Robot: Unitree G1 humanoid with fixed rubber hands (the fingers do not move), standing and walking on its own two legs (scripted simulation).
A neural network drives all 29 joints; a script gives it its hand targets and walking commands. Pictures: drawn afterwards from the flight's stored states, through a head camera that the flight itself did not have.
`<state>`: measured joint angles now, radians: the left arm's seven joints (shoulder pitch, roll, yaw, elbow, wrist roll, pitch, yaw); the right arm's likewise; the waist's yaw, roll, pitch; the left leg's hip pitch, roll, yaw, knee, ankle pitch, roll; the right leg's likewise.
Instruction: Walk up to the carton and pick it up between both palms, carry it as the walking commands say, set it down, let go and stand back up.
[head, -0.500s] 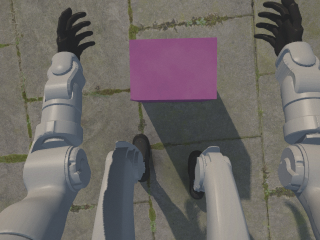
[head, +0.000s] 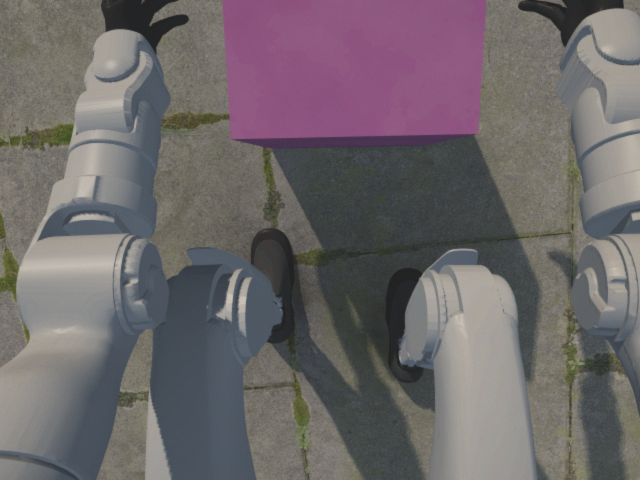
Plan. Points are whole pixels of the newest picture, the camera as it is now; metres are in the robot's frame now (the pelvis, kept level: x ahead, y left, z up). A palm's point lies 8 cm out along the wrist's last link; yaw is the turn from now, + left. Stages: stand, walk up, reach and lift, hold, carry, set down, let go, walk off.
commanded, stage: reach and lift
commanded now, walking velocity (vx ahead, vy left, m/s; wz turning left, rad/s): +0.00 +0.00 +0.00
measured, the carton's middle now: (348, 73) +0.52 +0.01 -0.30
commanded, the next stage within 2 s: none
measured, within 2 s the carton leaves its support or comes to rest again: leaves its support in 1.88 s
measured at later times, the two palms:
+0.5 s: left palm (162, 45) +0.54 +0.22 -0.22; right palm (530, 51) +0.53 -0.20 -0.24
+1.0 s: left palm (191, 45) +0.54 +0.19 -0.23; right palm (508, 45) +0.54 -0.17 -0.23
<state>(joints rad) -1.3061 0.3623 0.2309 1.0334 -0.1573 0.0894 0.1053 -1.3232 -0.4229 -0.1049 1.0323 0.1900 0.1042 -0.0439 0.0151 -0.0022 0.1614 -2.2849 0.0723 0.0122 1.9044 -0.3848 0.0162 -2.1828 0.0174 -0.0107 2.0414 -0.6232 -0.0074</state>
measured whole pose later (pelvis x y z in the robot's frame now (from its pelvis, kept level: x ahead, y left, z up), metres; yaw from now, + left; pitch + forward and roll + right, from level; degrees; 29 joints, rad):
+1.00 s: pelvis -0.01 +0.00 -0.05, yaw +0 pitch +38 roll +0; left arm -1.50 0.38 0.10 1.24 -0.28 0.00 0.13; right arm -1.46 -0.36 0.00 1.13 0.24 0.04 -0.10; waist 0.00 0.01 0.36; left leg -2.35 0.07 0.00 2.07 -0.38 0.01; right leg -2.24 0.01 -0.01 2.22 -0.65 -0.01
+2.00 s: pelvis +0.00 +0.00 -0.06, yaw -2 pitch +38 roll +0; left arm -1.45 0.34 0.17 1.11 -0.20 0.14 0.12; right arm -1.40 -0.34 -0.06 1.01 0.18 0.20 -0.12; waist 0.04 0.01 0.29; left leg -2.38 0.05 -0.03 2.12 -0.41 -0.01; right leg -2.28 0.05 -0.02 2.26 -0.64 -0.01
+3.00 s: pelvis +0.00 +0.00 +0.03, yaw -2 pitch +47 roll -1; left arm -1.13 0.11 0.47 0.67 0.11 0.35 0.05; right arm -1.18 -0.18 -0.34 0.77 -0.08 0.36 -0.01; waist 0.03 -0.01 -0.08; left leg -2.25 0.03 -0.03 1.81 -0.39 -0.02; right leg -2.15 0.05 -0.01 1.91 -0.59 0.00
